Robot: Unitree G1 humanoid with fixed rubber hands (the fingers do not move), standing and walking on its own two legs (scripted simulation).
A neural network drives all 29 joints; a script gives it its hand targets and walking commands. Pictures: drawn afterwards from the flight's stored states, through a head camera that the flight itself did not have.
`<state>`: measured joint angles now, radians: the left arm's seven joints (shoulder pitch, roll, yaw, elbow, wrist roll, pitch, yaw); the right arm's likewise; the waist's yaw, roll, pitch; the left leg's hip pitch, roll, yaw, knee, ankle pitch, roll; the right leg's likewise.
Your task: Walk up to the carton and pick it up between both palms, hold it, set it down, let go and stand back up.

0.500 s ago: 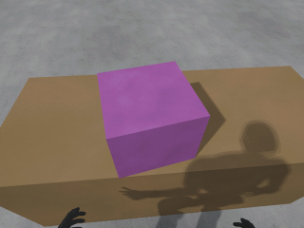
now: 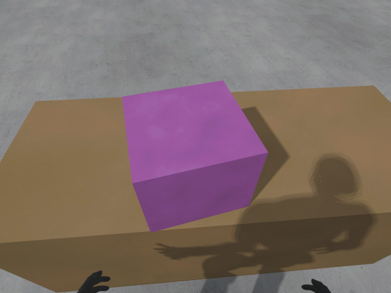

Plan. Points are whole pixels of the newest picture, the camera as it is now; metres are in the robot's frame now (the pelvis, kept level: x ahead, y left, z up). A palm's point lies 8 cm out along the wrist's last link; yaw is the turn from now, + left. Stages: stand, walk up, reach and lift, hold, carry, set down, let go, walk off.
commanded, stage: walk up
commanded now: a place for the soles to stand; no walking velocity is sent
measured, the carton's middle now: (188, 153) +0.47 +0.05 -0.03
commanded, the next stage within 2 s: reach and lift in 0.04 s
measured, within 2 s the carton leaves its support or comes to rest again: neither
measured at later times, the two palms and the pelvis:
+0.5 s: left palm (94, 282) +0.16 +0.23 -0.07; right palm (341, 288) +0.15 -0.27 -0.07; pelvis +0.00 -0.03 +0.01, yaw +1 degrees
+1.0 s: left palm (92, 281) +0.15 +0.22 -0.05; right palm (337, 275) +0.17 -0.27 -0.05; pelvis +0.01 -0.02 +0.01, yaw +1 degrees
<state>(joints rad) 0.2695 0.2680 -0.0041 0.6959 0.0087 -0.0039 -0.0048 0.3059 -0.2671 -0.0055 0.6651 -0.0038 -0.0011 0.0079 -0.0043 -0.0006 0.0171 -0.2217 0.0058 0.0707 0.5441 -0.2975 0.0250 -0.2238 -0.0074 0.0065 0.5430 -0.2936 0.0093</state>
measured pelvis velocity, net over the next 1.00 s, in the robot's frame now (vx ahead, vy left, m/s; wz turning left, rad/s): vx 0.01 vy -0.02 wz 0.02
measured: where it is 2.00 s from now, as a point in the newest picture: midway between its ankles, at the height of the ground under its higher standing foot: outside the picture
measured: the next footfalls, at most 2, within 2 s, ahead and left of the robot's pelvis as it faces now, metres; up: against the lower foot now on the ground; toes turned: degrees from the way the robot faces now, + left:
none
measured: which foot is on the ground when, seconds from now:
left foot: down 0.00-1.00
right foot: down 0.00-1.00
